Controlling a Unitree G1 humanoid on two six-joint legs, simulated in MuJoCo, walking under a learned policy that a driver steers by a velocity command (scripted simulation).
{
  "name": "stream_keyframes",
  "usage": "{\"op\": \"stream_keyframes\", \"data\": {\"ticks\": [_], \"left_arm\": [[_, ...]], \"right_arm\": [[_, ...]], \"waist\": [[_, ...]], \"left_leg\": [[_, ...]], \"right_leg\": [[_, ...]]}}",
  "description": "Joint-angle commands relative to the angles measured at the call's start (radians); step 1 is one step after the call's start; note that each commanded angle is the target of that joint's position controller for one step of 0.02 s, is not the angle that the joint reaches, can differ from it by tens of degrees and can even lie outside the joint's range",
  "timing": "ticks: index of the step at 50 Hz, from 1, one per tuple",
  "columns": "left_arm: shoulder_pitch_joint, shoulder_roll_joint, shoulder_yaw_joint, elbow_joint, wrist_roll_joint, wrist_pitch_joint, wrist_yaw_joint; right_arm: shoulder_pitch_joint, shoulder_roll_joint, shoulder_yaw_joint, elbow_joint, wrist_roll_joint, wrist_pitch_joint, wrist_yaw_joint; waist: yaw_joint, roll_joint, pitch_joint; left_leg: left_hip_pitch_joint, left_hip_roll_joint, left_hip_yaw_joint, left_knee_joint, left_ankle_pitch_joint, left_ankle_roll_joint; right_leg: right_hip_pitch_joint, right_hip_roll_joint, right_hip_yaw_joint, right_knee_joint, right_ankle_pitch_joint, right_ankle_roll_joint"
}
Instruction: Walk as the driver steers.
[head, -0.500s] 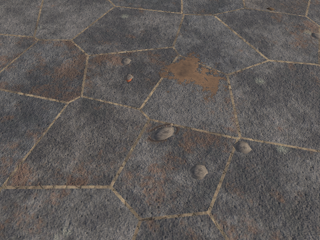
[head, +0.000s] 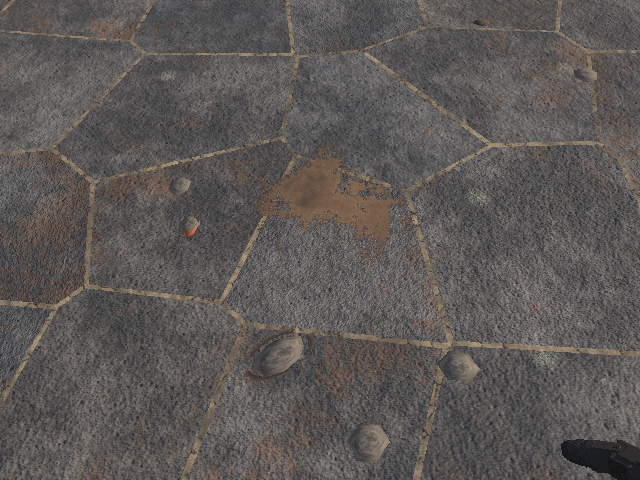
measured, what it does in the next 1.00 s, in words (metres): walks ahead, turning left: left foot, then right foot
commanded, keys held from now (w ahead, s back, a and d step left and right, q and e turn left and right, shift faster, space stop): w+q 0.88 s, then w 0.12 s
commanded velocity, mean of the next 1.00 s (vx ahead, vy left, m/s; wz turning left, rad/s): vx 0.50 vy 0.00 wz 0.41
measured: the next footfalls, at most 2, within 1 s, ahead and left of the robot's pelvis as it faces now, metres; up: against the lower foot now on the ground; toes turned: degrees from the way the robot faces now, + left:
left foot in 0.14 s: +0.27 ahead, +0.13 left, +0.00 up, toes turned +2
right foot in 0.66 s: +0.58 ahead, +0.00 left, +0.00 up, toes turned +24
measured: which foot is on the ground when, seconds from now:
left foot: up 0.00-0.12, down 0.14-0.66, up 0.68-1.00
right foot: down 0.00-0.16, up 0.18-0.64, down 0.66-1.00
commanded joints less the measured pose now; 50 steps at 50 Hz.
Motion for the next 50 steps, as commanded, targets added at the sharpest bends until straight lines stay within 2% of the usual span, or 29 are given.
{"op": "stream_keyframes", "data": {"ticks": [1, 3, 5, 6, 7, 8, 9, 10, 11, 12, 13, 14, 17, 20, 23, 28, 30, 31, 32, 33, 34, 35, 36, 37, 38, 40, 43, 46, 50], "left_arm": [[0.051, 0.152, 0.037, -0.021, 0.001, -0.016, 0.001], [0.073, 0.167, 0.042, -0.001, 0.006, -0.009, 0.005], [0.051, 0.179, 0.044, 0.002, 0.009, -0.002, 0.01], [0.026, 0.186, 0.045, -0.003, 0.01, 0.002, 0.012], [0.005, 0.177, 0.039, -0.012, 0.012, 0.006, 0.014], [-0.004, 0.152, 0.025, -0.039, 0.029, 0.005, 0.02], [0.112, 0.072, 0.0, -0.053, 0.032, -0.014, 0.01], [0.067, 0.12, 0.001, -0.053, 0.02, -0.035, 0.002], [-0.038, 0.164, 0.011, -0.083, -0.004, -0.053, -0.006], [-0.106, 0.155, 0.006, -0.098, -0.001, -0.064, -0.005], [-0.136, 0.149, 0.009, -0.107, 0.02, -0.069, -0.002], [-0.128, 0.145, 0.014, -0.111, 0.034, -0.067, 0.001], [-0.116, 0.116, 0.012, -0.119, 0.037, -0.048, 0.008], [-0.217, 0.09, 0.003, -0.147, 0.036, -0.04, 0.013], [-0.321, 0.067, -0.006, -0.17, 0.03, -0.049, 0.003], [-0.432, 0.092, -0.001, -0.206, 0.012, -0.07, -0.02], [-0.409, 0.116, 0.008, -0.202, 0.008, -0.08, -0.024], [-0.35, 0.13, 0.016, -0.188, 0.007, -0.085, -0.021], [-0.248, 0.158, 0.031, -0.165, 0.013, -0.089, -0.014], [-0.091, 0.207, 0.047, -0.15, 0.029, -0.088, -0.004], [0.019, 0.273, 0.062, -0.121, 0.041, -0.073, -0.002], [0.026, 0.209, 0.051, -0.113, 0.015, -0.065, -0.008], [-0.024, 0.141, 0.032, -0.124, 0.012, -0.058, -0.005], [-0.072, 0.121, 0.022, -0.127, 0.02, -0.05, -0.005], [-0.105, 0.107, 0.016, -0.117, 0.024, -0.046, -0.007], [-0.13, 0.088, 0.008, -0.102, 0.03, -0.05, -0.009], [-0.127, 0.12, 0.019, -0.072, 0.02, -0.061, -0.012], [-0.107, 0.152, 0.027, -0.042, 0.022, -0.061, -0.012], [-0.055, 0.186, 0.028, 0.0, 0.003, -0.049, -0.015]], "right_arm": [[-0.105, -0.078, -0.009, -0.084, 0.011, -0.013, 0.014], [-0.123, -0.089, -0.008, -0.1, 0.013, -0.016, 0.026], [-0.073, -0.103, -0.013, -0.094, 0.015, -0.016, 0.035], [0.002, -0.12, -0.023, -0.073, 0.014, -0.014, 0.036], [0.135, -0.151, -0.041, -0.033, 0.008, -0.012, 0.033], [0.296, -0.204, -0.055, -0.006, 0.002, -0.009, 0.029], [0.363, -0.276, -0.073, 0.006, 0.007, -0.005, 0.034], [0.372, -0.195, -0.053, 0.012, 0.03, 0.002, 0.035], [0.304, -0.158, -0.041, -0.009, 0.026, 0.006, 0.027], [0.256, -0.149, -0.037, -0.027, 0.011, 0.012, 0.021], [0.226, -0.135, -0.032, -0.033, 0.007, 0.015, 0.019], [0.215, -0.126, -0.026, -0.038, 0.0, 0.014, 0.014], [0.226, -0.135, -0.029, -0.042, 0.01, 0.016, 0.003], [0.265, -0.169, -0.041, -0.03, 0.016, 0.022, -0.016], [0.316, -0.168, -0.042, -0.013, 0.024, 0.037, -0.027], [0.391, -0.157, -0.042, 0.006, 0.029, 0.059, -0.036], [0.381, -0.165, -0.048, 0.001, 0.027, 0.066, -0.041], [0.361, -0.161, -0.049, -0.008, 0.027, 0.069, -0.041], [0.336, -0.14, -0.042, -0.023, 0.024, 0.068, -0.038], [0.313, -0.095, -0.026, -0.049, 0.01, 0.062, -0.032], [0.45, -0.035, -0.006, -0.065, 0.029, 0.054, -0.033], [0.471, -0.112, -0.012, -0.059, 0.037, 0.052, -0.035], [0.387, -0.172, -0.029, -0.06, 0.035, 0.057, -0.033], [0.318, -0.173, -0.032, -0.072, 0.024, 0.062, -0.033], [0.276, -0.159, -0.035, -0.088, 0.014, 0.061, -0.03], [0.279, -0.122, -0.035, -0.098, 0.023, 0.07, -0.019], [0.243, -0.081, -0.024, -0.127, 0.022, 0.08, -0.012], [0.188, -0.065, -0.012, -0.143, 0.017, 0.073, -0.003], [0.054, -0.047, 0.006, -0.171, 0.014, 0.052, 0.017]], "waist": [[0.025, -0.12, 0.01], [0.025, -0.118, 0.024], [-0.009, -0.128, 0.003], [-0.053, -0.132, -0.05], [-0.119, -0.109, -0.138], [-0.179, -0.019, -0.259], [-0.127, 0.232, -0.351], [-0.16, 0.185, -0.348], [-0.168, 0.105, -0.2], [-0.153, 0.002, -0.128], [-0.127, -0.047, -0.07], [-0.096, -0.03, -0.07], [-0.069, 0.016, -0.064], [-0.094, 0.013, -0.035], [-0.132, 0.032, -0.027], [-0.16, 0.043, -0.019], [-0.136, 0.069, -0.022], [-0.101, 0.084, -0.041], [-0.046, 0.078, -0.105], [0.03, 0.012, -0.239], [-0.006, -0.263, -0.375], [-0.006, -0.309, -0.348], [0.013, -0.195, -0.203], [0.003, -0.116, -0.108], [-0.017, -0.097, -0.045], [-0.055, -0.139, -0.015], [-0.064, -0.134, -0.002], [-0.052, -0.101, -0.006], [-0.008, -0.086, 0.021]], "left_leg": [[0.047, -0.017, 0.033, -0.047, 0.015, 0.039], [-0.021, -0.017, 0.034, -0.06, -0.088, 0.076], [0.041, -0.045, 0.062, -0.075, -0.177, 0.111], [0.162, -0.083, 0.097, -0.088, -0.185, 0.133], [0.359, -0.106, 0.105, -0.097, -0.143, 0.164], [0.636, 0.03, -0.095, -0.087, -0.08, 0.229], [0.977, 0.237, -0.569, -0.173, -0.255, 0.404], [1.025, 0.249, -0.726, -0.281, -0.472, 0.395], [0.912, 0.223, -0.61, -0.303, -0.486, 0.35], [0.784, 0.186, -0.514, -0.315, -0.407, 0.325], [0.674, 0.153, -0.447, -0.332, -0.297, 0.317], [0.613, 0.124, -0.4, -0.346, -0.205, 0.308], [0.523, 0.086, -0.324, -0.371, -0.069, 0.313], [0.455, 0.047, -0.26, -0.379, -0.028, 0.288], [0.408, 0.003, -0.228, -0.358, -0.062, 0.243], [0.518, 0.035, -0.342, -0.269, -0.131, 0.229], [0.557, 0.051, -0.391, -0.215, -0.095, 0.22], [0.551, 0.042, -0.396, -0.173, -0.044, 0.208], [0.513, -0.001, -0.363, -0.071, 0.024, 0.18], [0.384, -0.049, -0.293, 0.172, -0.061, 0.145], [0.041, -0.194, -0.146, 0.479, -0.546, 0.073], [-0.105, -0.121, -0.132, 0.638, -0.693, 0.058], [-0.149, -0.077, -0.13, 0.693, -0.604, 0.045], [-0.129, -0.046, -0.091, 0.687, -0.526, 0.036], [-0.114, -0.021, -0.079, 0.648, -0.476, 0.032], [-0.051, 0.019, -0.06, 0.598, -0.43, 0.033], [-0.068, 0.044, -0.039, 0.519, -0.373, 0.018], [-0.063, 0.046, -0.035, 0.367, -0.234, 0.015], [0.025, 0.012, 0.031, 0.121, -0.088, 0.036]], "right_leg": [[0.007, -0.291, 0.131, -0.08, 0.223, -0.135], [0.122, -0.335, 0.133, -0.04, 0.31, -0.124], [0.17, -0.338, 0.097, 0.024, 0.518, -0.097], [0.166, -0.316, 0.059, 0.105, 0.71, -0.081], [0.125, -0.268, 0.007, 0.265, 0.833, -0.058], [-0.051, -0.216, -0.038, 0.535, 0.625, -0.02], [-0.463, -0.036, -0.081, 0.894, -0.069, 0.075], [-0.622, -0.051, 0.023, 0.983, -0.283, 0.072], [-0.693, -0.101, 0.032, 0.99, -0.204, 0.064], [-0.672, -0.136, 0.014, 0.941, -0.136, 0.061], [-0.645, -0.161, 0.002, 0.86, -0.096, 0.068], [-0.584, -0.181, 0.002, 0.798, -0.066, 0.074], [-0.539, -0.183, -0.025, 0.673, -0.044, 0.112], [-0.53, -0.164, -0.038, 0.487, 0.122, 0.143], [-0.445, -0.122, -0.043, 0.307, 0.295, 0.148], [-0.409, -0.083, -0.014, 0.16, 0.275, 0.129], [-0.358, -0.08, -0.011, 0.125, 0.2, 0.107], [-0.272, -0.079, -0.023, 0.094, 0.191, 0.086], [-0.102, -0.106, -0.022, 0.07, 0.214, 0.049], [0.169, -0.254, 0.1, 0.119, 0.194, -0.021], [0.51, -0.483, 0.493, 0.09, 0.061, -0.181], [0.493, -0.546, 0.677, 0.035, -0.143, -0.202], [0.366, -0.497, 0.543, 0.006, -0.174, -0.159], [0.235, -0.448, 0.402, -0.017, -0.083, -0.123], [0.131, -0.409, 0.314, -0.048, 0.013, -0.109], [0.018, -0.357, 0.181, -0.101, 0.114, -0.092], [-0.023, -0.36, 0.075, -0.159, 0.201, -0.118], [-0.01, -0.349, -0.021, -0.172, 0.299, -0.12], [-0.004, -0.327, -0.117, -0.175, 0.318, -0.098]]}}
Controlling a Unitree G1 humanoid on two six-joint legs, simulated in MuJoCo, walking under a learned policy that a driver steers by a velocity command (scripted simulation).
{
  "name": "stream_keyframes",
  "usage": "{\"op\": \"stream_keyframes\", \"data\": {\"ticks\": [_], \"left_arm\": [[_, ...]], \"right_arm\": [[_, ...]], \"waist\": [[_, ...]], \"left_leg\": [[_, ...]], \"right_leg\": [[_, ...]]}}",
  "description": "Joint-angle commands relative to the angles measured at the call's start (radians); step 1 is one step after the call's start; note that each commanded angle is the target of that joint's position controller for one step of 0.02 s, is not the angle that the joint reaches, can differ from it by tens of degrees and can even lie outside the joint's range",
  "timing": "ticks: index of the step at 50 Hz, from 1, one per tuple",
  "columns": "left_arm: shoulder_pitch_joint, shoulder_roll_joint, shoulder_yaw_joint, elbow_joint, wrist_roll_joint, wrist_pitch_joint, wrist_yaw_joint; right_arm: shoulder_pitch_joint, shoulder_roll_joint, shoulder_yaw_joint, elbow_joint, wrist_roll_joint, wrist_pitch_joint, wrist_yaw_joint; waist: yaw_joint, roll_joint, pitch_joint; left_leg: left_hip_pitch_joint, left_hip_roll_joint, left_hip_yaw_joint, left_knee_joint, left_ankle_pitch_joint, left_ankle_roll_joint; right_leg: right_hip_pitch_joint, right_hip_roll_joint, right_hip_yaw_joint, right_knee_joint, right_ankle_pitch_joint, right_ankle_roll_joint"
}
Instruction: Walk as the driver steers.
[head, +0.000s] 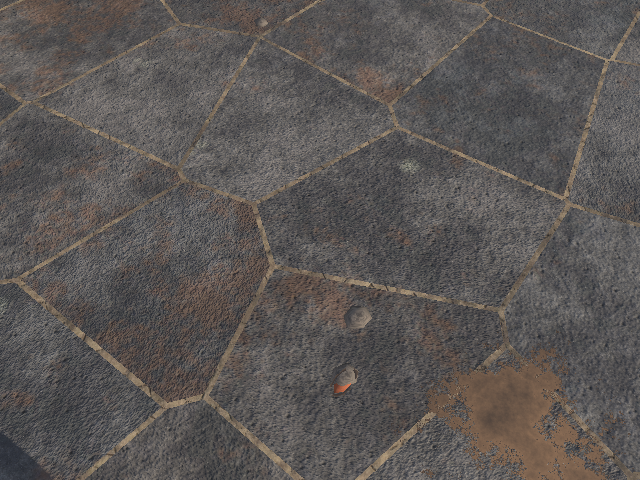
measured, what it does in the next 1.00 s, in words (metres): walks ahead, turning right: left foot, then right foot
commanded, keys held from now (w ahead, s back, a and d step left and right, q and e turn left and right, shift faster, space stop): w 0.02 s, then w+e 0.98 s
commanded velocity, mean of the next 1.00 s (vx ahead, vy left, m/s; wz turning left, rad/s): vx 0.50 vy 0.00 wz -0.36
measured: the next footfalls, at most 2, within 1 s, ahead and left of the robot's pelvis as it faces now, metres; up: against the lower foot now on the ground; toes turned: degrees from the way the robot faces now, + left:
left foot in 0.16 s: +0.25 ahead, +0.15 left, +0.00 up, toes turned +2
right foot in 0.68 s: +0.50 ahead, -0.14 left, +0.00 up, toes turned -19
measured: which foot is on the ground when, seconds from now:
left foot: up 0.00-0.14, down 0.16-0.68, up 0.70-1.00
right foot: down 0.00-0.16, up 0.18-0.66, down 0.68-1.00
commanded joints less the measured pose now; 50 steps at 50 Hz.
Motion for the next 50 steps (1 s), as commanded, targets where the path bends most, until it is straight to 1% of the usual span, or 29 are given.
{"op": "stream_keyframes", "data": {"ticks": [1, 3, 5, 6, 7, 8, 9, 10, 11, 13, 15, 18, 20, 24, 29, 31, 32, 33, 34, 35, 36, 37, 38, 39, 40, 41, 44, 47, 50], "left_arm": [[-0.04, 0.168, 0.031, -0.051, -0.017, -0.01, -0.001], [0.004, 0.183, 0.031, -0.02, -0.031, 0.002, -0.003], [0.016, 0.204, 0.033, -0.002, -0.037, 0.017, -0.002], [0.004, 0.215, 0.032, 0.003, -0.04, 0.023, 0.001], [0.006, 0.201, 0.023, 0.007, -0.037, 0.025, 0.003], [0.0, 0.146, -0.002, -0.017, -0.012, 0.017, 0.004], [0.118, 0.019, -0.043, -0.04, -0.004, 0.001, -0.004], [0.065, 0.124, -0.015, -0.015, -0.031, -0.01, -0.004], [-0.018, 0.163, 0.001, -0.049, -0.051, -0.011, -0.004], [-0.07, 0.139, 0.003, -0.057, -0.028, 0.002, 0.005], [-0.017, 0.098, 0.002, -0.039, -0.029, 0.034, 0.008], [-0.046, 0.061, -0.001, -0.054, -0.025, 0.061, 0.011], [-0.089, 0.055, -0.002, -0.07, -0.02, 0.063, 0.007], [-0.214, 0.034, -0.015, -0.108, -0.015, 0.055, -0.022], [-0.327, 0.053, -0.015, -0.176, -0.015, 0.059, -0.047], [-0.298, 0.078, -0.001, -0.188, -0.014, 0.063, -0.052], [-0.226, 0.103, 0.015, -0.178, -0.016, 0.065, -0.051], [-0.079, 0.145, 0.043, -0.142, -0.021, 0.066, -0.044], [0.093, 0.23, 0.082, -0.096, -0.023, 0.075, -0.026], [0.072, 0.35, 0.1, -0.101, -0.034, 0.073, -0.014], [0.089, 0.287, 0.075, -0.143, -0.022, 0.053, -0.022], [0.06, 0.223, 0.058, -0.135, -0.013, 0.037, -0.026], [0.012, 0.194, 0.049, -0.138, -0.018, 0.028, -0.024], [-0.06, 0.157, 0.038, -0.15, -0.017, 0.027, -0.021], [-0.104, 0.127, 0.027, -0.17, -0.005, 0.026, -0.016], [-0.12, 0.123, 0.025, -0.182, 0.001, 0.026, -0.013], [-0.094, 0.155, 0.033, -0.176, -0.008, 0.021, 0.005], [-0.056, 0.17, 0.038, -0.163, -0.014, 0.028, 0.022], [-0.009, 0.174, 0.04, -0.148, -0.019, 0.038, 0.027]], "right_arm": [[-0.099, -0.007, 0.014, -0.09, 0.001, -0.024, 0.018], [-0.152, -0.018, 0.013, -0.116, 0.0, -0.028, 0.024], [-0.137, -0.046, 0.002, -0.121, -0.002, -0.035, 0.026], [-0.058, -0.074, -0.012, -0.1, -0.006, -0.038, 0.023], [0.089, -0.123, -0.039, -0.054, -0.011, -0.039, 0.015], [0.268, -0.2, -0.064, -0.022, -0.025, -0.034, -0.002], [0.305, -0.281, -0.074, -0.015, -0.033, -0.028, -0.009], [0.323, -0.182, -0.052, -0.018, -0.033, -0.027, -0.009], [0.267, -0.145, -0.036, -0.008, -0.027, -0.031, -0.009], [0.142, -0.074, -0.016, -0.001, -0.022, -0.042, -0.003], [0.084, -0.044, -0.014, 0.008, -0.031, -0.062, 0.001], [0.064, -0.058, -0.025, 0.039, -0.036, -0.084, -0.006], [0.078, -0.07, -0.031, 0.061, -0.039, -0.085, -0.015], [0.106, -0.108, -0.043, 0.09, -0.03, -0.076, -0.029], [0.165, -0.149, -0.061, 0.134, -0.002, -0.046, -0.032], [0.154, -0.179, -0.068, 0.135, 0.007, -0.031, -0.036], [0.142, -0.191, -0.071, 0.132, 0.011, -0.022, -0.039], [0.124, -0.187, -0.067, 0.128, 0.015, -0.013, -0.041], [0.141, -0.156, -0.053, 0.115, -0.001, -0.017, -0.046], [0.224, -0.005, -0.007, 0.058, -0.043, -0.04, -0.036], [0.148, -0.061, -0.006, 0.049, -0.008, -0.081, -0.024], [0.047, -0.115, -0.02, 0.019, 0.031, -0.103, -0.015], [0.028, -0.104, -0.015, 0.017, 0.022, -0.116, -0.019], [0.028, -0.107, -0.019, 0.029, -0.006, -0.119, -0.027], [0.046, -0.118, -0.028, 0.036, -0.019, -0.11, -0.028], [0.056, -0.117, -0.03, 0.036, -0.024, -0.098, -0.026], [0.028, -0.074, -0.02, 0.023, -0.034, -0.072, -0.026], [-0.086, -0.04, -0.004, -0.007, -0.033, -0.07, -0.021], [-0.181, -0.034, 0.002, -0.031, -0.018, -0.078, -0.007]], "waist": [[-0.012, -0.094, 0.02], [-0.01, -0.104, 0.039], [-0.042, -0.128, 0.024], [-0.098, -0.135, -0.023], [-0.173, -0.124, -0.115], [-0.248, -0.055, -0.264], [-0.185, 0.213, -0.426], [-0.236, 0.115, -0.444], [-0.221, 0.098, -0.272], [-0.152, 0.062, -0.123], [-0.093, 0.076, -0.081], [-0.068, 0.032, -0.024], [-0.074, 0.018, -0.003], [-0.115, -0.004, 0.036], [-0.144, -0.01, 0.072], [-0.11, 0.018, 0.027], [-0.065, 0.032, -0.025], [0.02, 0.016, -0.101], [0.089, -0.056, -0.194], [-0.032, -0.343, -0.247], [0.025, -0.221, -0.398], [0.043, -0.16, -0.268], [0.008, -0.106, -0.183], [-0.036, -0.072, -0.127], [-0.073, -0.087, -0.11], [-0.09, -0.095, -0.102], [-0.097, -0.077, -0.069], [-0.057, -0.103, -0.034], [-0.015, -0.127, -0.022]], "left_leg": [[0.075, -0.02, 0.048, -0.14, 0.083, 0.014], [0.082, -0.03, 0.063, -0.204, 0.02, 0.032], [0.155, -0.06, 0.082, -0.267, -0.062, 0.055], [0.291, -0.09, 0.105, -0.316, -0.05, 0.073], [0.523, -0.109, 0.116, -0.339, -0.004, 0.099], [0.844, 0.058, -0.049, -0.282, 0.067, 0.156], [1.147, 0.336, -0.502, -0.363, -0.056, 0.309], [1.091, 0.325, -0.576, -0.439, -0.153, 0.302], [0.971, 0.287, -0.412, -0.463, -0.131, 0.258], [0.726, 0.207, -0.219, -0.535, -0.059, 0.219], [0.582, 0.178, -0.116, -0.62, -0.03, 0.207], [0.527, 0.184, -0.001, -0.683, 0.061, 0.211], [0.548, 0.172, 0.075, -0.692, 0.097, 0.2], [0.573, 0.159, 0.197, -0.704, 0.112, 0.172], [0.739, 0.206, 0.25, -0.634, 0.192, 0.145], [0.779, 0.206, 0.278, -0.515, 0.495, 0.123], [0.779, 0.194, 0.294, -0.394, 0.66, 0.107], [0.723, 0.156, 0.325, -0.194, 0.716, 0.077], [0.509, 0.114, 0.328, 0.095, 0.494, 0.026], [0.049, -0.091, 0.264, 0.461, -0.429, -0.049], [-0.062, -0.132, 0.003, 0.584, -0.536, -0.035], [-0.151, -0.083, -0.016, 0.577, -0.443, -0.008], [-0.132, -0.039, -0.014, 0.497, -0.355, 0.011], [-0.067, -0.005, -0.015, 0.408, -0.299, 0.009], [0.011, 0.016, -0.023, 0.357, -0.26, 0.007], [0.054, 0.018, -0.022, 0.322, -0.241, -0.002], [0.074, 0.002, 0.01, 0.176, -0.165, -0.045], [0.102, -0.037, 0.021, -0.06, 0.042, -0.068], [0.178, -0.083, 0.027, -0.225, 0.168, -0.07]], "right_leg": [[-0.046, -0.256, 0.107, -0.099, 0.304, -0.161], [0.008, -0.286, 0.138, -0.072, 0.344, -0.158], [0.052, -0.303, 0.158, -0.004, 0.47, -0.144], [0.042, -0.286, 0.14, 0.088, 0.609, -0.124], [-0.023, -0.239, 0.106, 0.256, 0.681, -0.095], [-0.235, -0.186, 0.075, 0.539, 0.431, -0.049], [-0.602, -0.025, 0.089, 0.896, -0.296, 0.015], [-0.674, -0.044, 0.236, 1.023, -0.36, 0.013], [-0.749, -0.085, 0.219, 1.047, -0.287, 0.007], [-0.698, -0.151, 0.191, 0.959, -0.142, 0.014], [-0.586, -0.175, 0.201, 0.927, -0.065, 0.023], [-0.616, -0.178, 0.218, 0.866, 0.021, 0.04], [-0.651, -0.175, 0.225, 0.77, 0.124, 0.043], [-0.616, -0.155, 0.157, 0.543, 0.286, 0.025], [-0.647, -0.133, 0.096, 0.416, 0.177, -0.031], [-0.557, -0.077, 0.037, 0.407, 0.074, -0.068], [-0.452, -0.033, 0.003, 0.405, 0.031, -0.091], [-0.249, 0.022, -0.017, 0.346, 0.069, -0.125], [0.056, -0.017, 0.109, 0.32, 0.105, -0.173], [0.356, -0.273, 0.675, 0.218, -0.057, -0.354], [0.43, -0.361, 0.966, 0.054, -0.196, -0.409], [0.363, -0.344, 0.839, 0.025, -0.132, -0.354], [0.231, -0.301, 0.714, 0.036, -0.047, -0.318], [0.093, -0.263, 0.615, 0.038, 0.064, -0.289], [-0.003, -0.234, 0.551, 0.02, 0.157, -0.278], [-0.057, -0.22, 0.528, 0.0, 0.206, -0.279], [-0.156, -0.187, 0.436, -0.026, 0.327, -0.279], [-0.206, -0.129, 0.37, -0.023, 0.275, -0.231], [-0.225, -0.118, 0.383, -0.007, 0.176, -0.201]]}}
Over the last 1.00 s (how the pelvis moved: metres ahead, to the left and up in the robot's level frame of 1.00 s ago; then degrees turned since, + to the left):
0.55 0.11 0.00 30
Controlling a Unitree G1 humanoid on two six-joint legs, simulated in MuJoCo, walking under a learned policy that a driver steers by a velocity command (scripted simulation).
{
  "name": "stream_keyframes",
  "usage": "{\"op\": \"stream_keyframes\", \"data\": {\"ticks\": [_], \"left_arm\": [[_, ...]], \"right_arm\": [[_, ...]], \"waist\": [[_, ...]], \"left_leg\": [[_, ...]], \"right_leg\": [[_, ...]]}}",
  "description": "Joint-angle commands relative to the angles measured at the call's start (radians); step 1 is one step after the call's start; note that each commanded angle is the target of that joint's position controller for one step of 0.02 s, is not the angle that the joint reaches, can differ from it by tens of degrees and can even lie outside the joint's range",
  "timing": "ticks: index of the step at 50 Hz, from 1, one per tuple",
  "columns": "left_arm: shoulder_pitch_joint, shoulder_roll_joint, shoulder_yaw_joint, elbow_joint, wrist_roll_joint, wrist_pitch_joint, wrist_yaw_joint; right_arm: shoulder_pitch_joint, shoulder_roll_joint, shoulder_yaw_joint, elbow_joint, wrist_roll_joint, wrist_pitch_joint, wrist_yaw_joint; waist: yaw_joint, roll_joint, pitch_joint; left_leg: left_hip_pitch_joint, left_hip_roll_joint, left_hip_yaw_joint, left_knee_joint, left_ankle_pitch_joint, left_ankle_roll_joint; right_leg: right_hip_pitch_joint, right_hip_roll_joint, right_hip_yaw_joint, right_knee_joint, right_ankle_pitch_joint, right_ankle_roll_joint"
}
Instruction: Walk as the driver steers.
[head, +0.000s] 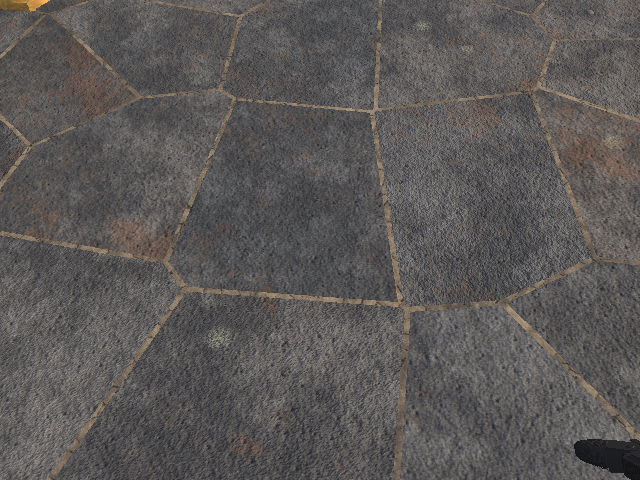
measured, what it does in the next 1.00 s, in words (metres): walks ahead, turning left: left foot, then right foot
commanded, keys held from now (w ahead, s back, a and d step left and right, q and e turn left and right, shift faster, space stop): w+e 0.02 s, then w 0.04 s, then q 0.42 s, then w+q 0.52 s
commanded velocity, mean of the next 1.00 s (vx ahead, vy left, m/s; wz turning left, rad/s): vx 0.30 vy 0.00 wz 0.27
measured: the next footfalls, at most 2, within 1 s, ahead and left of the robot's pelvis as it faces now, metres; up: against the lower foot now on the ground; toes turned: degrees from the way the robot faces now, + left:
left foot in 0.16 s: +0.28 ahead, +0.14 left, +0.00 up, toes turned -5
right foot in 0.60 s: +0.31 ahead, -0.08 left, +0.00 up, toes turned +13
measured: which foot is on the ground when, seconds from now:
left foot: up 0.00-0.14, down 0.16-0.60, up 0.62-1.00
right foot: down 0.00-0.18, up 0.20-0.58, down 0.60-1.00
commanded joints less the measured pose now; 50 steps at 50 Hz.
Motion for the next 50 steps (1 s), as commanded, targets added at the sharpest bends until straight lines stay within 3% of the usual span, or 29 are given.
{"op": "stream_keyframes", "data": {"ticks": [1, 4, 6, 7, 8, 9, 10, 11, 12, 13, 14, 15, 17, 19, 21, 24, 26, 28, 29, 30, 31, 32, 33, 35, 37, 40, 44, 48, 50], "left_arm": [[0.014, 0.181, 0.049, -0.052, -0.007, -0.007, 0.012], [0.04, 0.155, 0.042, -0.032, -0.002, 0.0, 0.017], [0.03, 0.148, 0.04, -0.026, 0.009, 0.009, 0.021], [0.011, 0.135, 0.034, -0.033, 0.01, 0.01, 0.022], [0.007, 0.107, 0.022, -0.052, 0.022, 0.009, 0.022], [0.127, 0.069, 0.005, -0.052, 0.025, 0.001, 0.023], [0.224, 0.086, 0.002, -0.022, 0.023, -0.002, 0.016], [0.157, 0.16, 0.017, -0.028, 0.015, 0.002, 0.011], [0.034, 0.17, 0.021, -0.052, 0.013, 0.01, 0.013], [-0.045, 0.162, 0.021, -0.075, 0.024, 0.017, 0.017], [-0.075, 0.153, 0.024, -0.09, 0.033, 0.024, 0.022], [-0.071, 0.128, 0.019, -0.097, 0.031, 0.029, 0.026], [-0.05, 0.09, 0.01, -0.092, 0.028, 0.032, 0.037], [-0.061, 0.087, 0.008, -0.091, 0.027, 0.036, 0.044], [-0.095, 0.094, 0.011, -0.095, 0.024, 0.044, 0.045], [-0.159, 0.092, 0.011, -0.116, 0.021, 0.047, 0.04], [-0.182, 0.094, 0.012, -0.127, 0.014, 0.032, 0.029], [-0.152, 0.089, 0.015, -0.119, 0.005, 0.009, 0.019], [-0.126, 0.103, 0.023, -0.113, 0.005, -0.001, 0.02], [-0.056, 0.157, 0.035, -0.109, 0.021, -0.006, 0.028], [-0.012, 0.241, 0.055, -0.091, 0.052, -0.001, 0.023], [-0.038, 0.231, 0.057, -0.092, 0.06, -0.013, 0.016], [-0.079, 0.175, 0.043, -0.103, 0.043, -0.02, 0.02], [-0.111, 0.128, 0.028, -0.105, 0.018, -0.024, 0.028], [-0.08, 0.125, 0.025, -0.091, 0.026, -0.033, 0.031], [-0.037, 0.135, 0.031, -0.073, 0.03, -0.04, 0.026], [-0.016, 0.174, 0.044, -0.052, 0.022, -0.038, 0.018], [0.011, 0.208, 0.058, -0.025, 0.0, -0.032, 0.01], [0.011, 0.224, 0.066, -0.014, -0.011, -0.024, 0.008]], "right_arm": [[-0.108, -0.058, -0.008, -0.085, 0.013, -0.019, 0.012], [-0.097, -0.087, -0.016, -0.081, 0.009, -0.032, 0.028], [-0.039, -0.099, -0.023, -0.064, -0.005, -0.042, 0.031], [0.033, -0.112, -0.03, -0.041, -0.018, -0.047, 0.028], [0.129, -0.151, -0.038, -0.027, -0.034, -0.053, 0.027], [0.228, -0.21, -0.048, -0.012, -0.05, -0.047, 0.028], [0.269, -0.172, -0.042, 0.026, -0.012, -0.029, 0.039], [0.225, -0.138, -0.029, 0.009, 0.024, -0.015, 0.041], [0.157, -0.114, -0.02, -0.009, 0.025, -0.001, 0.038], [0.11, -0.097, -0.01, -0.016, 0.018, 0.009, 0.037], [0.093, -0.098, -0.009, -0.017, 0.013, 0.015, 0.031], [0.089, -0.119, -0.017, -0.015, 0.007, 0.023, 0.027], [0.093, -0.149, -0.031, -0.013, 0.001, 0.036, 0.018], [0.105, -0.173, -0.044, -0.013, 0.01, 0.05, 0.005], [0.103, -0.179, -0.05, -0.018, 0.023, 0.068, -0.008], [0.104, -0.172, -0.052, -0.022, 0.028, 0.093, -0.019], [0.113, -0.162, -0.05, -0.024, 0.032, 0.103, -0.024], [0.1, -0.153, -0.045, -0.031, 0.033, 0.111, -0.028], [0.112, -0.128, -0.036, -0.031, 0.03, 0.11, -0.029], [0.132, -0.072, -0.019, -0.036, 0.023, 0.105, -0.026], [0.13, -0.041, -0.013, -0.074, 0.036, 0.091, -0.023], [0.098, -0.115, -0.029, -0.091, 0.028, 0.075, -0.021], [0.107, -0.156, -0.045, -0.078, 0.027, 0.072, -0.017], [0.145, -0.143, -0.05, -0.048, 0.021, 0.078, -0.011], [0.119, -0.101, -0.04, -0.058, 0.025, 0.073, 0.003], [0.059, -0.071, -0.03, -0.093, 0.032, 0.068, 0.016], [-0.015, -0.045, -0.015, -0.134, 0.03, 0.067, 0.035], [-0.066, -0.045, -0.009, -0.163, 0.034, 0.066, 0.054], [-0.064, -0.06, -0.014, -0.175, 0.034, 0.067, 0.06]], "waist": [[0.01, -0.114, -0.025], [0.006, -0.131, -0.026], [-0.021, -0.158, -0.045], [-0.061, -0.152, -0.086], [-0.099, -0.11, -0.199], [-0.086, 0.1, -0.363], [-0.07, 0.269, -0.445], [-0.086, 0.148, -0.35], [-0.096, 0.057, -0.24], [-0.088, 0.0, -0.145], [-0.072, 0.002, -0.118], [-0.054, 0.034, -0.106], [-0.041, 0.087, -0.134], [-0.045, 0.089, -0.182], [-0.053, 0.084, -0.193], [-0.07, 0.101, -0.152], [-0.077, 0.112, -0.143], [-0.044, 0.117, -0.119], [-0.028, 0.096, -0.108], [-0.012, -0.014, -0.154], [-0.022, -0.251, -0.126], [-0.024, -0.246, -0.055], [-0.039, -0.198, -0.024], [-0.05, -0.177, -0.012], [-0.031, -0.16, 0.003], [-0.003, -0.153, 0.004], [0.019, -0.151, 0.019], [0.026, -0.146, 0.042], [0.007, -0.153, 0.041]], "left_leg": [[0.151, -0.07, 0.045, -0.129, 0.121, -0.006], [0.145, -0.064, 0.033, -0.197, 0.091, 0.03], [0.2, -0.077, 0.065, -0.231, 0.059, 0.074], [0.304, -0.094, 0.095, -0.276, 0.122, 0.105], [0.507, -0.003, 0.022, -0.223, 0.379, 0.158], [0.859, 0.201, -0.258, -0.167, 0.644, 0.323], [0.957, 0.32, -0.521, -0.242, 0.609, 0.436], [0.869, 0.288, -0.51, -0.282, 0.383, 0.404], [0.751, 0.238, -0.409, -0.298, 0.285, 0.36], [0.619, 0.191, -0.329, -0.324, 0.293, 0.336], [0.537, 0.161, -0.289, -0.34, 0.307, 0.317], [0.48, 0.124, -0.26, -0.354, 0.323, 0.303], [0.439, 0.092, -0.214, -0.356, 0.399, 0.306], [0.436, 0.093, -0.219, -0.353, 0.377, 0.314], [0.408, 0.083, -0.236, -0.366, 0.215, 0.299], [0.363, 0.057, -0.283, -0.382, -0.044, 0.276], [0.352, 0.045, -0.332, -0.391, -0.284, 0.268], [0.293, 0.016, -0.363, -0.371, -0.454, 0.243], [0.231, -0.021, -0.35, -0.328, -0.508, 0.211], [0.119, -0.08, -0.269, -0.14, -0.606, 0.155], [-0.08, -0.212, -0.057, 0.084, -0.592, 0.119], [-0.156, -0.12, -0.064, 0.238, -0.513, 0.102], [-0.167, -0.092, -0.062, 0.297, -0.44, 0.089], [-0.179, -0.066, -0.035, 0.358, -0.331, 0.051], [-0.172, -0.046, -0.004, 0.396, -0.234, 0.032], [-0.172, -0.026, 0.022, 0.326, -0.148, 0.009], [-0.099, -0.007, 0.064, 0.14, -0.076, 0.01], [-0.012, -0.013, 0.117, 0.011, -0.114, 0.058], [0.04, -0.032, 0.146, -0.03, -0.18, 0.098]], "right_leg": [[-0.099, -0.205, 0.173, -0.091, 0.137, -0.13], [0.021, -0.251, 0.216, -0.004, 0.173, -0.111], [0.087, -0.255, 0.209, 0.093, 0.379, -0.077], [0.098, -0.212, 0.175, 0.191, 0.533, -0.047], [0.038, -0.158, 0.131, 0.365, 0.496, -0.005], [-0.217, -0.046, 0.061, 0.695, 0.124, 0.072], [-0.371, 0.002, 0.029, 0.905, -0.42, 0.123], [-0.442, -0.055, 0.053, 0.973, -0.404, 0.132], [-0.474, -0.09, 0.018, 0.973, -0.347, 0.141], [-0.484, -0.113, -0.008, 0.908, -0.311, 0.144], [-0.448, -0.139, -0.01, 0.828, -0.27, 0.142], [-0.398, -0.138, -0.024, 0.752, -0.257, 0.144], [-0.328, -0.112, -0.051, 0.624, -0.255, 0.158], [-0.287, -0.098, -0.048, 0.541, -0.194, 0.167], [-0.257, -0.087, -0.038, 0.481, -0.119, 0.17], [-0.231, -0.071, -0.026, 0.388, -0.082, 0.165], [-0.197, -0.067, -0.03, 0.299, -0.076, 0.152], [-0.082, -0.066, -0.053, 0.132, -0.016, 0.124], [0.012, -0.102, -0.042, 0.053, -0.012, 0.099], [0.158, -0.279, 0.11, 0.0, -0.112, 0.034], [0.192, -0.458, 0.408, -0.111, -0.327, -0.084], [0.13, -0.511, 0.515, -0.15, -0.413, -0.136], [0.113, -0.468, 0.429, -0.148, -0.399, -0.117], [0.132, -0.394, 0.273, -0.152, -0.272, -0.063], [0.109, -0.363, 0.15, -0.174, -0.121, -0.054], [0.118, -0.358, 0.042, -0.194, -0.015, -0.068], [0.109, -0.363, -0.076, -0.196, 0.084, -0.068], [0.121, -0.389, -0.146, -0.169, 0.114, -0.051], [0.146, -0.411, -0.171, -0.124, 0.223, -0.037]]}}
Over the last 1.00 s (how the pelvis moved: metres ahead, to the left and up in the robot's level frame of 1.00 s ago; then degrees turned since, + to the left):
0.53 -0.07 0.00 -27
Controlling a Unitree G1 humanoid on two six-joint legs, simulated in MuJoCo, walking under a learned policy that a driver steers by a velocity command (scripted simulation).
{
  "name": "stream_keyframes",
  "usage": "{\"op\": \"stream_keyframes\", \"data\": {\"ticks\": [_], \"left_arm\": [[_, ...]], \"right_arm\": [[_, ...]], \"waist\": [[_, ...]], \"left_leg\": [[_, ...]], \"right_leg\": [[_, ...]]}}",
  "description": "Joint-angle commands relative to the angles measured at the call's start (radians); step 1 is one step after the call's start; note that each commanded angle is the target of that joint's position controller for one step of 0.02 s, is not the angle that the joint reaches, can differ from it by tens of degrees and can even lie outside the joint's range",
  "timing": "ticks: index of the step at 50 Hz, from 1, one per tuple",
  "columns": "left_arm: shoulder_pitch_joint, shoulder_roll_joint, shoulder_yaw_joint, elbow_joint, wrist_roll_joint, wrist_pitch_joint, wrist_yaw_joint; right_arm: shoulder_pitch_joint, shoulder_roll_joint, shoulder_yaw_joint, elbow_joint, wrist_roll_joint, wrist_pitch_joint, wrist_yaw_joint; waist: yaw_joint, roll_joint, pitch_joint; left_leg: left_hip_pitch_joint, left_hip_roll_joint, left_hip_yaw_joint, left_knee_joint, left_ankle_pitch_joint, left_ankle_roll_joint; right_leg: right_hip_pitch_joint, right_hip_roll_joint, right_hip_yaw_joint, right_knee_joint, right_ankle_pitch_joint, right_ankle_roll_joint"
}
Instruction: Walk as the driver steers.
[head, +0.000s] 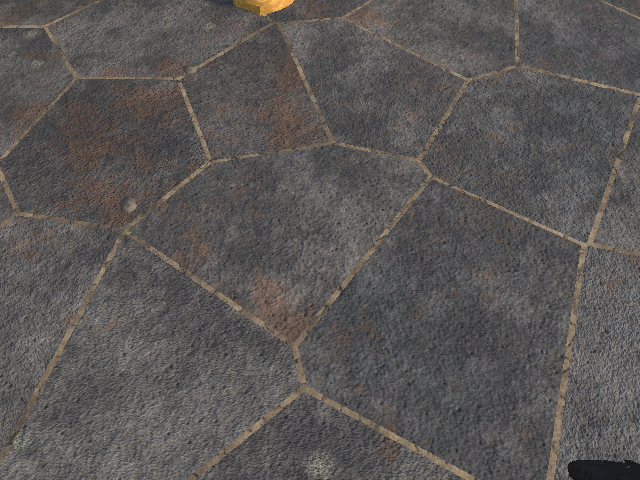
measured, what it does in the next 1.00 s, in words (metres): walks ahead, turning right: left foot, then right foot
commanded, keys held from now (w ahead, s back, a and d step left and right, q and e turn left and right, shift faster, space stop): w+q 0.02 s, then w+e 0.98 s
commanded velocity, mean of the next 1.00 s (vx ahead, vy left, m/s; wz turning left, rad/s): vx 0.49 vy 0.00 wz -0.30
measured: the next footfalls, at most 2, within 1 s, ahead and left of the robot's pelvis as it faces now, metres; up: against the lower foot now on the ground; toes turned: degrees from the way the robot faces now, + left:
left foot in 0.06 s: +0.17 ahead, +0.14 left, +0.00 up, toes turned +4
right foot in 0.60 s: +0.50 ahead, -0.07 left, +0.00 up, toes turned -12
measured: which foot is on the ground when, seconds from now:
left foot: up 0.00-0.04, down 0.06-0.62, up 0.64-1.00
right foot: down 0.00-0.06, up 0.08-0.58, down 0.60-1.00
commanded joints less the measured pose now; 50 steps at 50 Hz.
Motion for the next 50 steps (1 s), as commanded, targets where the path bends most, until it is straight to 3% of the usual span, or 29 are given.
{"op": "stream_keyframes", "data": {"ticks": [1, 2, 3, 4, 5, 6, 7, 8, 9, 11, 13, 16, 20, 24, 27, 29, 30, 31, 32, 33, 34, 35, 36, 37, 40, 44, 47, 50], "left_arm": [[-0.049, 0.21, 0.056, -0.052, -0.017, -0.002, 0.002], [-0.044, 0.206, 0.052, -0.042, -0.023, 0.001, 0.003], [-0.005, 0.17, 0.035, -0.031, -0.015, -0.002, 0.003], [0.007, 0.098, 0.002, -0.063, 0.019, -0.011, -0.001], [0.053, 0.029, -0.026, -0.089, 0.022, -0.036, -0.007], [-0.045, 0.139, 0.003, -0.082, -0.023, -0.049, -0.013], [-0.102, 0.153, 0.007, -0.1, -0.04, -0.055, -0.016], [-0.117, 0.141, 0.004, -0.091, -0.023, -0.055, -0.009], [-0.108, 0.137, 0.009, -0.081, -0.009, -0.046, -0.008], [-0.043, 0.105, 0.006, -0.049, -0.016, -0.016, -0.014], [-0.044, 0.077, 0.003, -0.042, -0.017, 0.006, -0.011], [-0.108, 0.056, 0.001, -0.063, -0.011, 0.005, -0.01], [-0.228, 0.023, -0.016, -0.096, -0.007, -0.005, -0.037], [-0.336, 0.008, -0.027, -0.157, -0.007, -0.008, -0.067], [-0.326, 0.036, -0.014, -0.191, -0.006, -0.004, -0.085], [-0.195, 0.092, 0.014, -0.179, -0.007, 0.006, -0.082], [-0.043, 0.146, 0.042, -0.149, -0.007, 0.008, -0.069], [0.084, 0.228, 0.066, -0.129, -0.006, 0.021, -0.046], [0.03, 0.271, 0.07, -0.154, -0.015, 0.014, -0.041], [0.048, 0.191, 0.047, -0.161, -0.007, 0.008, -0.043], [0.012, 0.153, 0.036, -0.164, 0.0, 0.001, -0.041], [-0.05, 0.139, 0.031, -0.168, -0.001, -0.005, -0.043], [-0.105, 0.106, 0.021, -0.179, -0.001, -0.008, -0.041], [-0.134, 0.099, 0.016, -0.195, 0.011, -0.008, -0.036], [-0.145, 0.121, 0.021, -0.19, 0.006, -0.01, -0.021], [-0.104, 0.154, 0.031, -0.167, -0.004, 0.005, -0.001], [-0.047, 0.161, 0.033, -0.144, -0.009, 0.016, 0.001], [-0.036, 0.146, 0.032, -0.137, -0.013, 0.022, 0.004]], "right_arm": [[-0.077, -0.083, -0.023, -0.105, -0.001, -0.016, 0.01], [0.025, -0.098, -0.038, -0.078, -0.005, -0.018, 0.007], [0.188, -0.146, -0.067, -0.027, -0.002, -0.016, -0.006], [0.345, -0.236, -0.091, -0.002, -0.006, -0.01, -0.028], [0.343, -0.304, -0.087, -0.011, -0.006, -0.02, -0.031], [0.335, -0.216, -0.063, -0.006, -0.013, -0.034, -0.027], [0.292, -0.183, -0.05, 0.009, -0.018, -0.043, -0.026], [0.23, -0.15, -0.039, 0.014, -0.018, -0.049, -0.026], [0.177, -0.116, -0.029, 0.014, -0.024, -0.055, -0.023], [0.128, -0.086, -0.023, 0.021, -0.034, -0.074, -0.022], [0.123, -0.088, -0.027, 0.043, -0.038, -0.094, -0.024], [0.142, -0.089, -0.029, 0.075, -0.044, -0.102, -0.037], [0.166, -0.112, -0.031, 0.104, -0.035, -0.1, -0.054], [0.236, -0.137, -0.04, 0.148, -0.022, -0.071, -0.066], [0.227, -0.173, -0.05, 0.148, -0.018, -0.041, -0.081], [0.211, -0.2, -0.055, 0.139, -0.018, -0.024, -0.094], [0.185, -0.201, -0.052, 0.131, -0.013, -0.022, -0.097], [0.211, -0.15, -0.032, 0.113, -0.032, -0.037, -0.096], [0.291, -0.033, 0.007, 0.073, -0.043, -0.069, -0.071], [0.198, -0.126, -0.01, 0.062, -0.014, -0.112, -0.046], [0.111, -0.147, -0.013, 0.025, 0.02, -0.131, -0.036], [0.089, -0.125, -0.007, 0.017, 0.008, -0.139, -0.04], [0.091, -0.133, -0.015, 0.027, -0.019, -0.133, -0.046], [0.112, -0.132, -0.018, 0.029, -0.028, -0.121, -0.046], [0.13, -0.104, -0.011, 0.03, -0.042, -0.091, -0.053], [-0.026, -0.055, 0.012, -0.007, -0.041, -0.087, -0.053], [-0.102, -0.072, 0.007, -0.028, -0.021, -0.096, -0.044], [-0.096, -0.117, -0.013, -0.032, -0.014, -0.109, -0.035]], "waist": [[-0.056, -0.16, 0.049], [-0.119, -0.134, -0.016], [-0.193, -0.088, -0.117], [-0.246, 0.072, -0.242], [-0.187, 0.243, -0.373], [-0.242, 0.108, -0.321], [-0.222, 0.104, -0.186], [-0.184, 0.049, -0.124], [-0.147, 0.065, -0.073], [-0.097, 0.084, -0.053], [-0.082, 0.046, -0.016], [-0.093, 0.023, 0.029], [-0.138, 0.005, 0.072], [-0.176, -0.015, 0.106], [-0.138, 0.028, 0.048], [-0.054, 0.068, -0.048], [0.036, 0.044, -0.124], [0.071, -0.096, -0.227], [-0.043, -0.309, -0.326], [0.029, -0.165, -0.372], [0.021, -0.101, -0.228], [-0.036, 0.009, -0.109], [-0.07, 0.019, -0.07], [-0.098, -0.016, -0.046], [-0.123, -0.046, -0.021], [-0.064, -0.091, 0.0], [-0.025, -0.116, -0.015], [-0.044, -0.144, -0.024]], "left_leg": [[0.075, -0.052, 0.075, -0.069, -0.082, 0.064], [0.264, -0.097, 0.097, -0.142, -0.042, 0.097], [0.544, -0.135, 0.088, -0.173, 0.006, 0.131], [0.898, 0.092, -0.247, -0.193, -0.067, 0.214], [1.014, 0.321, -0.749, -0.358, -0.206, 0.354], [0.949, 0.317, -0.686, -0.394, -0.23, 0.326], [0.822, 0.281, -0.511, -0.391, -0.142, 0.284], [0.692, 0.234, -0.396, -0.402, -0.07, 0.249], [0.588, 0.194, -0.31, -0.433, 0.0, 0.232], [0.485, 0.162, -0.2, -0.499, 0.093, 0.22], [0.449, 0.153, -0.104, -0.535, 0.208, 0.215], [0.464, 0.135, 0.0, -0.559, 0.288, 0.192], [0.5, 0.129, 0.096, -0.599, 0.304, 0.146], [0.676, 0.181, 0.136, -0.547, 0.431, 0.135], [0.763, 0.195, 0.175, -0.393, 0.841, 0.118], [0.755, 0.189, 0.187, -0.165, 1.082, 0.104], [0.647, 0.154, 0.203, 0.05, 1.011, 0.079], [0.394, 0.084, 0.201, 0.368, 0.555, 0.044], [-0.042, -0.16, 0.059, 0.742, -0.393, -0.021], [-0.147, -0.108, -0.14, 0.782, -0.387, 0.008], [-0.179, -0.061, -0.133, 0.716, -0.307, 0.029], [-0.161, -0.019, -0.116, 0.602, -0.25, 0.031], [-0.109, 0.013, -0.108, 0.508, -0.216, 0.021], [-0.05, 0.025, -0.106, 0.481, -0.195, 0.006], [0.0, 0.031, -0.067, 0.343, -0.146, -0.054], [0.086, -0.021, -0.036, 0.014, 0.135, -0.09], [0.146, -0.064, -0.048, -0.119, 0.229, -0.086], [0.169, -0.066, -0.089, -0.192, 0.148, -0.052]], "right_leg": [[-0.034, -0.245, 0.078, 0.011, 0.536, -0.161], [-0.073, -0.224, 0.035, 0.15, 0.734, -0.143], [-0.179, -0.182, -0.01, 0.348, 0.796, -0.115], [-0.502, -0.118, -0.03, 0.701, 0.401, -0.055], [-0.75, 0.039, 0.118, 0.976, -0.261, -0.022], [-0.826, -0.002, 0.235, 1.067, -0.207, -0.034], [-0.861, -0.043, 0.217, 1.051, -0.121, -0.055], [-0.819, -0.084, 0.217, 0.988, -0.033, -0.063], [-0.771, -0.107, 0.223, 0.936, 0.033, -0.062], [-0.68, -0.115, 0.235, 0.911, 0.123, -0.056], [-0.696, -0.098, 0.255, 0.875, 0.179, -0.04], [-0.751, -0.062, 0.286, 0.719, 0.326, -0.028], [-0.71, -0.035, 0.208, 0.468, 0.499, -0.049], [-0.779, -0.017, 0.16, 0.347, 0.436, -0.087], [-0.697, 0.051, 0.076, 0.333, 0.282, -0.134], [-0.505, 0.117, 0.04, 0.347, 0.182, -0.182], [-0.264, 0.142, 0.062, 0.268, 0.237, -0.223], [0.049, -0.016, 0.318, 0.25, 0.268, -0.289], [0.365, -0.255, 0.901, 0.131, 0.133, -0.506], [0.379, -0.26, 0.952, 0.042, 0.051, -0.479], [0.258, -0.228, 0.801, 0.023, 0.076, -0.426], [0.089, -0.183, 0.694, 0.007, 0.183, -0.392], [-0.013, -0.147, 0.614, -0.005, 0.282, -0.372], [-0.101, -0.122, 0.577, -0.027, 0.351, -0.373], [-0.245, -0.086, 0.49, -0.059, 0.468, -0.372], [-0.347, 0.003, 0.386, -0.034, 0.383, -0.299], [-0.317, -0.013, 0.443, 0.005, 0.279, -0.268], [-0.223, -0.055, 0.548, 0.094, 0.204, -0.245]]}}
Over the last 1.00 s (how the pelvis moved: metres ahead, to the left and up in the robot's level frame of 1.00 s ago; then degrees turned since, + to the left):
0.34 0.08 -0.01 22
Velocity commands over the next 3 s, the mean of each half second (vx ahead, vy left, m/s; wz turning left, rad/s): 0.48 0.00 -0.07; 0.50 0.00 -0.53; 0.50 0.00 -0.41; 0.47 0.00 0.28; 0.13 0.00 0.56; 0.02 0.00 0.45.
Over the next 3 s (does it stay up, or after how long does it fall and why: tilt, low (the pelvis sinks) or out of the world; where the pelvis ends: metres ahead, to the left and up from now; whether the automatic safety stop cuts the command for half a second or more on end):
stays up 1.15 -0.31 0.00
